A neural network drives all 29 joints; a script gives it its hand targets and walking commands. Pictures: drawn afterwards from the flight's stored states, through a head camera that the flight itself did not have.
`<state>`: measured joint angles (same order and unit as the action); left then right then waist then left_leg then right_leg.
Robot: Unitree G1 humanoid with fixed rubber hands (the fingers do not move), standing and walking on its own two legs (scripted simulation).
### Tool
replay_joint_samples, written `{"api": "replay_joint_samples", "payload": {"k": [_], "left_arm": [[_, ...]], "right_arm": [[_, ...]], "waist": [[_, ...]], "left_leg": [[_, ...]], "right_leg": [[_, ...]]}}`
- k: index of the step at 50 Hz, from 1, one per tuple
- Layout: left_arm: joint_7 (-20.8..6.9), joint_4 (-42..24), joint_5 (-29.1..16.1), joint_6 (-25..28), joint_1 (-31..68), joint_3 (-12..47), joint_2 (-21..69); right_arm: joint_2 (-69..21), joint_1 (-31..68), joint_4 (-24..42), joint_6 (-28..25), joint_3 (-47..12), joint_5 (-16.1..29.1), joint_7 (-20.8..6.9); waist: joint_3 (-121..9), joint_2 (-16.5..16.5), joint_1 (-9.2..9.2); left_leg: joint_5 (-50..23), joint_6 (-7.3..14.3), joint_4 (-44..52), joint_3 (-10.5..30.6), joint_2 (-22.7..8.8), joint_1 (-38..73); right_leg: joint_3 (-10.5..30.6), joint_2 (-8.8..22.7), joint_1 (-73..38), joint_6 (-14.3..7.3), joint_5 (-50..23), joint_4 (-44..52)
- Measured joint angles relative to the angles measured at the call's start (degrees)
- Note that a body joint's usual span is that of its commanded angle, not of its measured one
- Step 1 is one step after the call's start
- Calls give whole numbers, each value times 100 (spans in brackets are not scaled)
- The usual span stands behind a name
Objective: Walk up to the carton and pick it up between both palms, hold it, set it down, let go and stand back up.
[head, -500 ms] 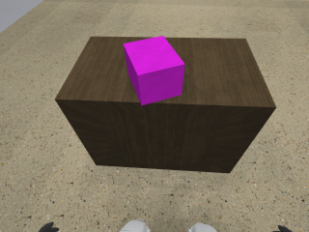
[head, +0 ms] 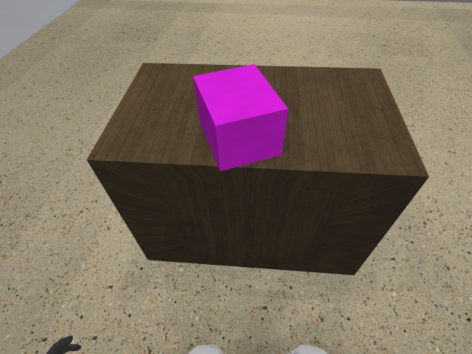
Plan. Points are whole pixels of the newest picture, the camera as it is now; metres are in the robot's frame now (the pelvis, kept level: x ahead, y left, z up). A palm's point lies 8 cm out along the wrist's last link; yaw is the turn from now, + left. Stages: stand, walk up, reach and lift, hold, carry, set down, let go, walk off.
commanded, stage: walk up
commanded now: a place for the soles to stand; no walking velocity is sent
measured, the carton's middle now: (237, 116) +0.68 +0.04 -0.01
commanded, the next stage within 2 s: none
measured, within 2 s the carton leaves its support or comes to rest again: neither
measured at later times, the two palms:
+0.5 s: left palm (49, 336) +0.16 +0.34 -0.07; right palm (419, 334) +0.19 -0.30 -0.11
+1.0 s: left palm (61, 289) +0.24 +0.36 -0.07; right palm (396, 283) +0.28 -0.28 -0.11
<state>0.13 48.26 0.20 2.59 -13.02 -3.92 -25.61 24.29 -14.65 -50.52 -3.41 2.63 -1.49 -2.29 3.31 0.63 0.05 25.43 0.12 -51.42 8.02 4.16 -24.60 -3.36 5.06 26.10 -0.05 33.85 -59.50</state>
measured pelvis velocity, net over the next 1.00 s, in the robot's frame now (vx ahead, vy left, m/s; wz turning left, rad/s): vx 0.18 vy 0.02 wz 0.04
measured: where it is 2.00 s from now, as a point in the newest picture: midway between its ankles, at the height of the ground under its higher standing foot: (240, 345)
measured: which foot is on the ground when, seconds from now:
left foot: down 0.00-0.14, up 0.16-0.48, down 0.50-0.80, up 0.82-1.00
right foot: down 0.00-0.52, up 0.54-0.76, down 0.78-1.00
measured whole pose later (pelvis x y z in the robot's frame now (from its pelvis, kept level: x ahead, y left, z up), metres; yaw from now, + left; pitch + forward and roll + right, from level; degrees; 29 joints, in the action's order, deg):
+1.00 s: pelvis +0.18 +0.02 +0.00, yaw +2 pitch -3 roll -1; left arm 0.2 48.3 0.2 5.9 -16.2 -3.9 -23.6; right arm 24.3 -12.4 -50.5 -1.1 2.6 -1.5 -3.3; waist 5.0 4.0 0.0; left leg 29.1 1.4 -57.7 7.2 1.8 -26.1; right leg -4.4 5.7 19.8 0.9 25.8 -48.6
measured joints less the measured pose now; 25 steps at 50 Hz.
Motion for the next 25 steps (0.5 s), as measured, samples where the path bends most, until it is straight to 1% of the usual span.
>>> {"api": "replay_joint_samples", "payload": {"k": [3,5,6,7,9,11,13,17,19,23,25], "left_arm": [[0,-1,0,84,-2,1,-134],[0,-4,0,152,-3,2,-189],[0,-4,-1,195,-2,3,-184],[0,-3,-1,262,-3,4,-137],[0,1,-1,351,-43,4,12],[0,2,-1,356,-138,5,165],[0,1,0,356,-210,5,303],[0,1,0,356,-256,3,444],[0,1,0,356,-256,2,426],[0,0,0,355,-256,2,306],[0,1,0,343,-256,1,209]], "right_arm": [[-1,-201,0,-1,-1,0,67],[-2,-283,2,7,-2,0,70],[-3,-287,1,27,-2,0,71],[-3,-287,-1,46,-1,0,72],[-2,-278,-1,75,-1,0,68],[0,-207,2,77,-1,0,71],[1,-113,3,77,-2,0,63],[2,51,3,77,-2,0,0],[3,123,3,77,-2,0,-42],[4,244,4,77,-2,0,-106],[7,237,4,60,-2,0,-111]], "waist": [[29,-81,-3],[14,-125,-6],[11,-127,-4],[43,-91,-5],[91,0,-9],[103,90,-8],[139,182,-6],[205,327,-4],[215,365,-3],[191,399,-2],[145,365,-1]], "left_leg": [[39,30,88,-3,1,102],[100,11,89,-7,4,109],[124,-36,88,-3,-4,110],[106,35,7,-1,-13,111],[155,120,-463,-7,9,37],[130,127,-863,-5,9,-85],[36,113,-937,-2,-1,-152],[-67,0,-932,0,-56,-292],[-66,-23,-793,2,-113,-302],[-81,-12,-239,-10,-281,-302],[-438,40,312,-35,-303,-205]], "right_leg": [[5,-1,79,0,106,5],[11,1,52,0,-3,412],[7,-6,11,-3,-568,736],[-15,-18,-22,-8,-911,763],[-78,-19,-213,-19,-856,787],[-97,-19,-429,-27,-754,916],[-99,-20,-657,-27,-735,1076],[-114,-20,-1020,-24,-680,1260],[-117,-21,-1145,-20,-598,1267],[-149,-22,-1283,63,-439,1268],[-157,17,-1286,92,-318,1156]]}}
